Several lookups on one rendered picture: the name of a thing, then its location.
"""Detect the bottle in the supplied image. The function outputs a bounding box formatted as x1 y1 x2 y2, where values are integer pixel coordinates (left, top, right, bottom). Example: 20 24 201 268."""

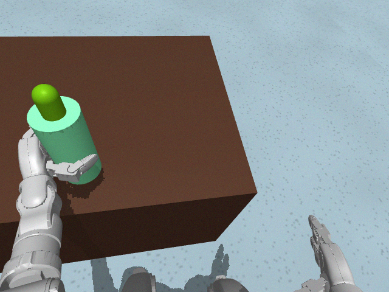
27 84 102 184

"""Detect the left robot hand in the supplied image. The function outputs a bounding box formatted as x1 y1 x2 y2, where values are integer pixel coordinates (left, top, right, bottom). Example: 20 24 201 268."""
18 126 98 183

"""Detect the left robot arm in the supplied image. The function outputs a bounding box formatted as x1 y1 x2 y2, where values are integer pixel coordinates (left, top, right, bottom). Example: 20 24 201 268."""
0 175 65 292

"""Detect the right robot hand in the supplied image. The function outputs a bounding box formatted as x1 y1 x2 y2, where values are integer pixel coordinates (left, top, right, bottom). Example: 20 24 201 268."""
294 215 356 292

